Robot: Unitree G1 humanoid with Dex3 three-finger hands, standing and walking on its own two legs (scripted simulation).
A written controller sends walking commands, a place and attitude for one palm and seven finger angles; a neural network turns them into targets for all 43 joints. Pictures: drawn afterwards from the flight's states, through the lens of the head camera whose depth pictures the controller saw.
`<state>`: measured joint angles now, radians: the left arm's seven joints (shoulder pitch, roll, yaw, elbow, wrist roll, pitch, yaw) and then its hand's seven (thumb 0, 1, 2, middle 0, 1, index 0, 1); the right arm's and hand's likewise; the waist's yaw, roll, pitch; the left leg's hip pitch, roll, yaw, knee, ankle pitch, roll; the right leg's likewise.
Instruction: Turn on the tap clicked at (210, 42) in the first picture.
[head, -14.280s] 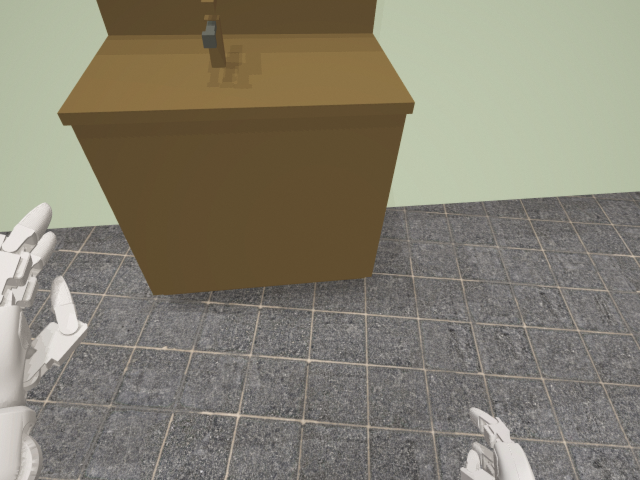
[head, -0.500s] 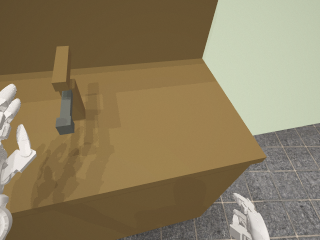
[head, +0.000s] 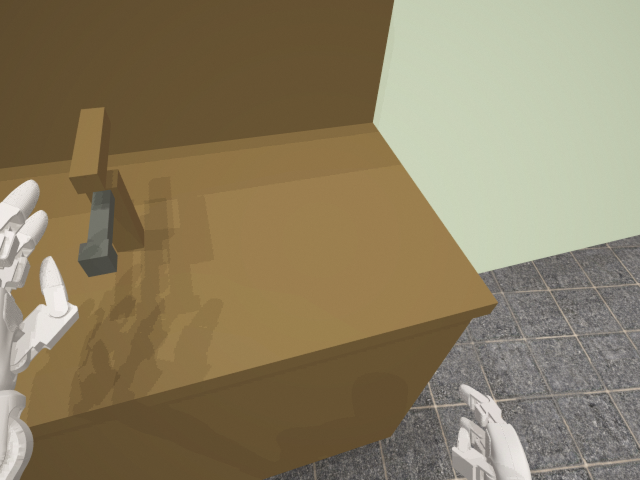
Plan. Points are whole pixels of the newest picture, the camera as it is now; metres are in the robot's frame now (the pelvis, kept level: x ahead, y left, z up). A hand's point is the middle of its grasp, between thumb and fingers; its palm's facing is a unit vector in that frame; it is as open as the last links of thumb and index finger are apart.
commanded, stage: shuffle to correct the standing spot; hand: left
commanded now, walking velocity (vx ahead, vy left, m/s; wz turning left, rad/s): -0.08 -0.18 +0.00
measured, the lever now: (98, 258) +0.30 +0.27 +0.14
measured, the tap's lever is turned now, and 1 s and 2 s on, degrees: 0 0 0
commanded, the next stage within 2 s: come to a stop and stand still in 0.42 s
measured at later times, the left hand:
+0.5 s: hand (135, 333) +0.20 +0.18 +0.17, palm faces +0.32 -0.87 -0.39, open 7.4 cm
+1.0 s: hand (67, 330) +0.20 +0.24 +0.17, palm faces +0.40 -0.84 -0.38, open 7.4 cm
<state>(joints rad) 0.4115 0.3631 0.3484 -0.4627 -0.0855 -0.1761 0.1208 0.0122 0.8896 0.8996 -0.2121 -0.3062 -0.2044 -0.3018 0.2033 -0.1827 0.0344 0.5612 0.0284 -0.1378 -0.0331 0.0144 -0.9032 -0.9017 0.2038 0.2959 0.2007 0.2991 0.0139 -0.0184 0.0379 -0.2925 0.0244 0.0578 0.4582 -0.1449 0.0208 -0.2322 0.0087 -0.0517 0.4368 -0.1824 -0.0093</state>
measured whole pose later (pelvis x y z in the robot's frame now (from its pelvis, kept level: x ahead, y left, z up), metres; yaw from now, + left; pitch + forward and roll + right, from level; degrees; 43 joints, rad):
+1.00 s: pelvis -0.01 +0.00 +0.00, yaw +1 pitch -2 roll -2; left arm 0.48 0.37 0.35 -0.52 -0.07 -0.13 0.14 0.01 0.89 0.90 -0.21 -0.31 -0.21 -0.30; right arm 0.24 -0.20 0.04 0.59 0.02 -0.13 -0.06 0.01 -0.90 -0.90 0.20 0.30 0.20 0.30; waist 0.00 0.02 0.05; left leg -0.32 0.03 0.03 0.51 -0.16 0.02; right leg -0.24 0.02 -0.07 0.45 -0.18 -0.02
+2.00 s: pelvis +0.03 +0.02 +0.00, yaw -2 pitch -1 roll -1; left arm 0.41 0.38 0.38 -0.41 -0.04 -0.23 0.08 0.01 0.88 0.90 -0.17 -0.28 -0.21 -0.30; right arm 0.24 -0.21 0.01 0.57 0.02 -0.11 -0.02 0.01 -0.90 -0.90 0.20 0.30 0.20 0.30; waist 0.02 -0.01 0.07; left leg -0.25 0.02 0.09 0.48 -0.21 0.04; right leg -0.20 0.01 0.00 0.43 -0.22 0.01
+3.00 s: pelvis -0.10 -0.04 -0.02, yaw -7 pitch -2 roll -2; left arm 0.46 0.41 0.42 -0.56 -0.05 -0.21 0.08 0.01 0.88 0.90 -0.22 -0.31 -0.21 -0.30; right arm 0.20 -0.22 -0.01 0.60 0.03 -0.08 0.01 0.01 -0.90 -0.90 0.20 0.30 0.20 0.30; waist 0.00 0.00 0.11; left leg -0.51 0.00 -0.02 1.11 -0.43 0.00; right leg -0.29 -0.03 -0.04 0.61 -0.29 0.02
